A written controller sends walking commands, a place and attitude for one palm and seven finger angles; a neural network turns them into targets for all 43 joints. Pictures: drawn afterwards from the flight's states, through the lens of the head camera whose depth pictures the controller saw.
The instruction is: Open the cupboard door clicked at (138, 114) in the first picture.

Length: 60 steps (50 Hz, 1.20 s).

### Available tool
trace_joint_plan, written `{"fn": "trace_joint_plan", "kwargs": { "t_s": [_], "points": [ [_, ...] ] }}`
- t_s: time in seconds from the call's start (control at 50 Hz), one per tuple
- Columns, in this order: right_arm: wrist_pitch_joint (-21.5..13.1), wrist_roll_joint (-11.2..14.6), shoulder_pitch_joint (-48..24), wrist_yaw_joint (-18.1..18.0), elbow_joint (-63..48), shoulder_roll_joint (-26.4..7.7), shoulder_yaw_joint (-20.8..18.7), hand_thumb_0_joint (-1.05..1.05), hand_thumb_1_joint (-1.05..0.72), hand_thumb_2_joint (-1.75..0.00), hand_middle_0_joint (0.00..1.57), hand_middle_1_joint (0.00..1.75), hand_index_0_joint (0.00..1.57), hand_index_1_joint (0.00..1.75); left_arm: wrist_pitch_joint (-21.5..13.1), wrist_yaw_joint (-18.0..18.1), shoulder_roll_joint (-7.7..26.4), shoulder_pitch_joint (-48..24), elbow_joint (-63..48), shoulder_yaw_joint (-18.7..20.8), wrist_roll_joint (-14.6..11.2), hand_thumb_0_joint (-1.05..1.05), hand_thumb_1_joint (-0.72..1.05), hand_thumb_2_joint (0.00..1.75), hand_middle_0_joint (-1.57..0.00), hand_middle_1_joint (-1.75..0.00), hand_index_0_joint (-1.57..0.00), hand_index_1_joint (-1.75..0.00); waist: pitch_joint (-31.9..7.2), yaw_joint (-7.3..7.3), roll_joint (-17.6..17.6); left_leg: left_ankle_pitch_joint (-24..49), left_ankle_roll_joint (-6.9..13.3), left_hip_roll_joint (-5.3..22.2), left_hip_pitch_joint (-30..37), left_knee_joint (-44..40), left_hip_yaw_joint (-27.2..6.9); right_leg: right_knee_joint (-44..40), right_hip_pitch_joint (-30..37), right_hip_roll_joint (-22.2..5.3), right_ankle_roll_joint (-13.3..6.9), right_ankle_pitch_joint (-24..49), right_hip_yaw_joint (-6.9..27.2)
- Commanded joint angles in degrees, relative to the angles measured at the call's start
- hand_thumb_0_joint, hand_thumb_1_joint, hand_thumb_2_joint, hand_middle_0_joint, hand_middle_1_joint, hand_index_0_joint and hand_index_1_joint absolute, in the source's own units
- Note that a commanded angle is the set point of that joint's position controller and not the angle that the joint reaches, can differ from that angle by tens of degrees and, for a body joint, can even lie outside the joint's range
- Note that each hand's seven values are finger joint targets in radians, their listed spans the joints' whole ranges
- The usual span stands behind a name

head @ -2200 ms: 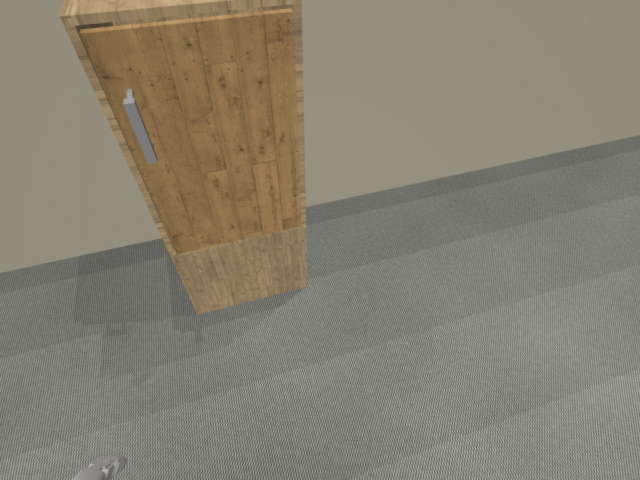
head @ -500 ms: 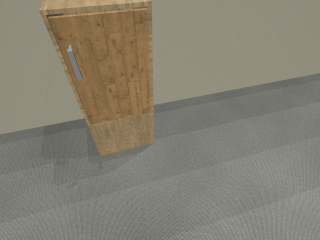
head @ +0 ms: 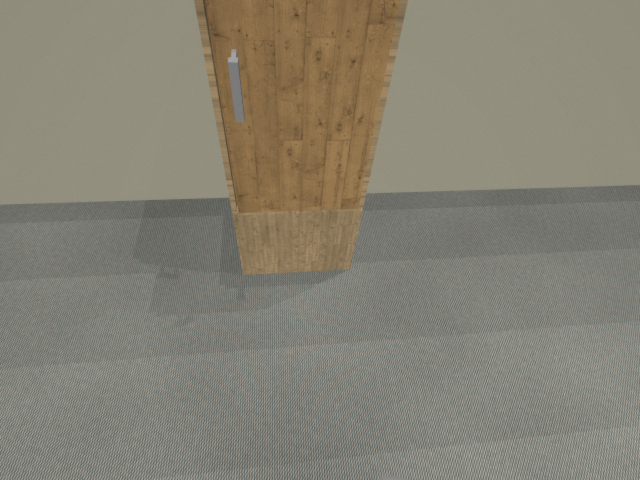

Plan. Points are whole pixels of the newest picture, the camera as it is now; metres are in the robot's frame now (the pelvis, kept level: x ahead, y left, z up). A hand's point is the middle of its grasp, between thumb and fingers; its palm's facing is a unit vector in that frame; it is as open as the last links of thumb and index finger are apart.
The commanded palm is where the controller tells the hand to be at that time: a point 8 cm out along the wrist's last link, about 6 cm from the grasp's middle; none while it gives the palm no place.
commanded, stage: turn to face it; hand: left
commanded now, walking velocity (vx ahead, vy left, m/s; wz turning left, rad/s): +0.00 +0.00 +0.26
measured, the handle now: (237, 86) +0.83 +0.21 +0.02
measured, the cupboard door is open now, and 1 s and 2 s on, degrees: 0 0 0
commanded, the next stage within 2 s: take the last steps up to it in 0.02 s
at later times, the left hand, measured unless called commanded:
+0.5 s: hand out of the picture -0.06 +0.13 -0.17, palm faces +0.20 -0.97 -0.14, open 7.4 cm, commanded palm none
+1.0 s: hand (211, 381) +0.28 +0.18 -0.17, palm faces +0.01 -0.98 -0.20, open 7.4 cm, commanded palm none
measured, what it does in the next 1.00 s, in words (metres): walks ahead: right foot, then left foot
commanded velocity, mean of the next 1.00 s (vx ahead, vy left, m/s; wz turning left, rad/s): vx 0.26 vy -0.07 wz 0.02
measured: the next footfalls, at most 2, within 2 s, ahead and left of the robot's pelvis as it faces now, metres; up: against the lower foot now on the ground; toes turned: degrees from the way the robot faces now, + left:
right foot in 0.18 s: +0.02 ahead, -0.15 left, +0.00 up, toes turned +1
left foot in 0.56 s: +0.09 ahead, +0.12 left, +0.00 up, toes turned +13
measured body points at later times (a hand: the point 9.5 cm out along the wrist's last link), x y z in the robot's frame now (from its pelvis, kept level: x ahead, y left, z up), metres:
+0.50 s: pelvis +0.03 -0.02 +0.00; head +0.03 -0.01 +0.45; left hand -0.07 +0.18 -0.16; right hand +0.08 -0.26 -0.15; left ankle +0.04 +0.11 -0.71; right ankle -0.02 -0.15 -0.74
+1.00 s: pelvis +0.18 -0.01 -0.01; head +0.22 -0.01 +0.44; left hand +0.28 +0.23 -0.16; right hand +0.08 -0.21 -0.16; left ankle +0.05 +0.12 -0.74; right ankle +0.30 -0.13 -0.73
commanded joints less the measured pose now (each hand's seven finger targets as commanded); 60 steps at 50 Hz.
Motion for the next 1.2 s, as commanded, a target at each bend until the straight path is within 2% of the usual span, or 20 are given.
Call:
{"fn": "trace_joint_plan", "kwargs": {
  "t_s": [0.0, 0.12, 0.16, 0.2, 0.28, 0.44, 0.5, 0.52, 0.54, 0.56, 0.58, 0.62, 0.7, 0.92, 0.98, 1.0, 1.02, 1.04, 1.08, 1.18],
  "points": [
    [-0.5, -0.3, 2.7, -0.8, -1.9, -12.0, -3.4, 0.0, -0.9, -0.9, 0.2, 0.3, 0.2, 0.3, -1.2, 0.6, 2.3, -0.2, -4.2, 0.5, 0.1, 0.0, 0.9, 0.9, -0.2, -0.3, -0.2, -0.3, -5.5, -0.79, 9.5, 8.8, 6.8, 14.7, 7.0, -9.1, -17.3, -6.2, 0.0, 0.7, -0.3, -0.4, 0.2],
    [-0.3, 0.2, 0.5, -0.1, -1.6, -10.2, -3.3, 0.0, -0.9, -0.9, 0.2, 0.3, 0.2, 0.3, -2.7, 1.2, 1.9, 8.0, -1.0, 0.1, -0.1, 0.0, 0.9, 0.9, -0.2, -0.3, -0.2, -0.3, -7.9, 2.49, 6.6, -0.7, 2.3, 10.2, -0.7, -5.0, -15.2, -30.2, 17.6, 1.4, -1.2, 11.3, -0.3],
    [-0.2, 0.5, 0.5, 0.4, -3.0, -4.4, -2.1, 0.0, -0.9, -0.9, 0.2, 0.3, 0.2, 0.3, -3.6, 1.2, 8.7, 10.0, -0.7, 1.0, 1.3, 0.0, 0.9, 0.9, -0.2, -0.3, -0.2, -0.3, -2.7, 3.12, -13.8, -18.3, -3.9, -1.0, -16.4, 11.8, -3.0, -44.3, 20.2, -15.7, -8.2, -11.2, 22.0],
    [0.6, -0.8, -3.0, 1.1, -3.9, -7.6, -3.1, 0.0, -0.9, -0.9, 0.2, 0.3, 0.2, 0.3, -4.1, 1.2, 9.0, 8.7, -1.7, 1.3, 0.7, 0.0, 0.9, 0.9, -0.2, -0.3, -0.2, -0.3, 3.8, 3.72, -14.2, -16.5, -3.6, 1.7, -18.6, 26.4, -2.8, -49.9, 8.6, -18.4, -11.3, -20.1, 27.6],
    [-0.2, -0.9, 1.3, 2.1, -0.8, -6.0, -3.4, 0.0, -0.9, -0.9, 0.2, 0.3, 0.2, 0.3, -5.9, 0.6, 3.6, 8.6, -0.3, 0.0, 0.7, 0.0, 0.9, 0.9, -0.2, -0.3, -0.2, -0.3, 3.7, 0.75, -6.0, -6.2, -4.2, 4.6, -18.2, 34.0, 1.2, -44.8, 11.6, -11.1, -9.3, -2.0, 11.3],
    [-2.2, -0.3, -5.9, 2.1, -2.9, -3.1, -2.3, 0.0, -0.9, -0.9, 0.2, 0.3, 0.2, 0.3, -6.3, 0.2, 4.4, 16.7, 4.5, 0.7, 1.4, 0.0, 0.9, 0.9, -0.2, -0.3, -0.2, -0.3, 3.9, 4.01, -8.0, -11.1, -4.1, 6.1, -11.5, 15.6, 6.0, -41.8, 13.3, -12.4, -12.2, 5.9, 9.8],
    [-3.2, -0.2, 1.4, 1.3, 0.3, -3.4, -2.0, 0.0, -0.9, -0.9, 0.2, 0.3, 0.2, 0.3, -5.8, -0.1, 3.4, 15.3, 5.5, 0.8, 0.8, 0.0, 0.9, 0.9, -0.2, -0.3, -0.2, -0.3, 1.7, 0.62, -5.9, -4.7, -3.9, 4.1, 5.9, 3.1, 9.5, -35.0, 5.7, -8.1, -9.2, 5.1, 4.7],
    [-3.7, -0.1, 7.1, 0.6, 2.6, -5.8, -2.4, 0.0, -0.9, -0.9, 0.2, 0.3, 0.2, 0.3, -5.5, -0.2, 1.6, 15.2, 5.5, 0.5, 0.6, 0.0, 0.9, 0.9, -0.2, -0.3, -0.2, -0.3, -0.6, -1.7, 0.4, -7.2, -3.3, 6.4, 15.7, -0.7, 6.2, -26.8, 0.8, -5.6, -7.6, 5.4, 2.4],
    [-4.2, -0.6, 13.7, 0.0, 4.5, -11.0, -3.8, 0.0, -0.9, -0.9, 0.2, 0.3, 0.2, 0.3, -5.5, -0.7, -1.5, 15.4, 4.4, 0.0, 0.3, 0.0, 0.9, 0.9, -0.2, -0.3, -0.2, -0.3, -3.9, -4.06, 14.1, -14.4, 1.0, 19.2, 24.2, -6.1, -11.2, -11.6, -8.9, -0.3, -4.7, 1.6, -2.6],
    [-3.9, -0.8, 19.7, -0.5, 5.5, -15.3, -4.6, 0.0, -0.9, -0.9, 0.2, 0.3, 0.2, 0.3, -5.6, -0.8, -1.9, 12.2, 2.3, -0.3, 0.7, 0.0, 0.9, 0.9, -0.2, -0.3, -0.2, -0.3, -3.9, -5.73, 17.1, -15.8, 5.3, 28.7, 24.4, -13.3, -23.0, 1.4, -15.3, 2.3, -3.6, -7.1, -5.0],
    [-3.8, -0.8, 19.3, -1.1, 6.0, -14.8, -4.4, 0.0, -0.9, -0.9, 0.2, 0.3, 0.2, 0.3, -4.9, -0.6, -0.3, 8.6, 1.5, 0.1, 1.1, 0.0, 0.9, 0.9, -0.2, -0.3, -0.2, -0.3, -3.2, -6.09, 17.9, -17.0, 6.4, 30.1, 20.7, -15.1, -25.3, 10.9, -17.0, 0.3, -4.1, -6.7, -0.9],
    [-4.2, -0.6, 12.1, -1.2, 4.5, -9.0, -2.8, 0.0, -0.9, -0.9, 0.2, 0.3, 0.2, 0.3, -4.8, -1.6, -0.5, 6.0, 2.3, 0.7, 1.3, 0.0, 0.9, 0.9, -0.2, -0.3, -0.2, -0.3, 3.7, -2.91, 7.3, -14.7, 5.5, 25.8, 10.6, -16.3, -16.8, 14.5, -16.9, -3.6, -4.0, 2.8, 0.8],
    [-5.7, -0.2, 9.8, -1.6, 4.4, -5.5, -1.7, 0.0, -0.9, -0.9, 0.2, 0.3, 0.2, 0.3, -3.7, -2.5, -3.1, 9.7, 4.2, 0.7, 1.4, 0.0, 0.9, 0.9, -0.2, -0.3, -0.2, -0.3, 2.6, 0.74, 7.5, 2.0, 3.4, 19.5, 7.9, -15.6, -2.3, 10.2, -12.0, -4.0, -2.1, 11.6, -1.0],
    [-4.9, -1.2, 13.5, -1.2, 7.0, -7.1, -2.8, 0.0, -0.9, -0.9, 0.2, 0.3, 0.2, 0.3, -4.1, -2.9, -1.5, -6.2, -1.8, 1.0, 0.7, 0.0, 0.9, 0.9, -0.2, -0.3, -0.2, -0.3, 5.7, -1.31, 9.6, 12.9, 3.4, 20.1, 9.4, -11.2, 2.8, -15.1, -5.1, -2.1, -3.3, 13.8, -5.4],
    [-4.4, -0.6, 12.2, -0.7, 7.1, -7.3, -3.0, 0.0, -0.9, -0.9, 0.2, 0.3, 0.2, 0.3, -5.5, -2.4, 2.4, 8.0, 2.6, 2.1, 0.9, 0.0, 0.9, 0.9, -0.2, -0.3, -0.2, -0.3, -3.0, 5.53, 2.2, 20.7, 0.1, 15.6, 5.0, 7.9, 6.9, -23.7, 18.2, 1.8, -5.3, 16.9, -7.6],
    [-4.6, 0.1, 13.5, -0.1, 6.7, -5.0, -2.4, 0.0, -0.9, -0.9, 0.2, 0.3, 0.2, 0.3, -6.4, -1.6, 7.4, 15.7, 4.9, 3.4, 1.3, 0.0, 0.9, 0.9, -0.2, -0.3, -0.2, -0.3, -9.8, 8.68, -7.1, 6.9, -2.2, 11.1, -5.9, 24.0, 10.7, -26.1, 32.1, -9.0, -8.8, 16.0, 4.4],
    [-4.4, 0.7, 14.0, -0.2, 4.3, -2.0, -1.5, 0.0, -0.9, -0.9, 0.2, 0.3, 0.2, 0.3, -6.5, -1.0, 13.1, 20.3, 5.7, 4.4, 0.6, 0.0, 0.9, 0.9, -0.2, -0.3, -0.2, -0.3, -15.7, 8.19, -16.5, -24.3, -3.5, 3.9, -15.9, 41.8, 8.4, -32.7, 38.5, -22.1, -14.6, 23.0, 24.7],
    [-4.0, 0.9, 11.1, -0.3, 4.0, -3.5, -1.8, 0.0, -0.9, -0.9, 0.2, 0.3, 0.2, 0.3, -6.2, -0.6, 12.7, 17.1, 4.8, 4.0, 0.0, 0.0, 0.9, 0.9, -0.2, -0.3, -0.2, -0.3, -14.9, 8.35, -10.9, -24.3, -2.2, 6.1, -16.3, 48.7, 2.2, -36.1, 31.3, -22.6, -16.7, 16.3, 24.7],
    [-3.4, 0.1, 6.9, 0.1, 3.1, -3.2, -2.4, 0.0, -0.9, -0.9, 0.2, 0.3, 0.2, 0.3, -5.8, 0.1, 6.8, 5.7, 1.7, 2.7, 0.1, 0.0, 0.9, 0.9, -0.2, -0.3, -0.2, -0.3, -5.0, 4.37, -4.8, -15.6, -2.1, 10.2, -18.2, 50.7, 0.3, -39.8, 17.6, -19.3, -15.4, 5.3, 17.3],
    [-1.5, -0.4, 10.7, 0.3, 4.7, 0.5, -1.1, 0.0, -0.9, -0.9, 0.2, 0.3, 0.2, 0.3, -6.7, 0.5, 1.0, 0.8, 1.2, 0.1, 0.6, 0.0, 0.9, 0.9, -0.2, -0.3, -0.2, -0.3, -2.8, -1.37, -4.0, -11.2, -4.6, 9.3, -7.5, 31.2, 3.8, -39.1, 5.5, -12.3, -12.7, 29.6, 0.7]
  ]
}}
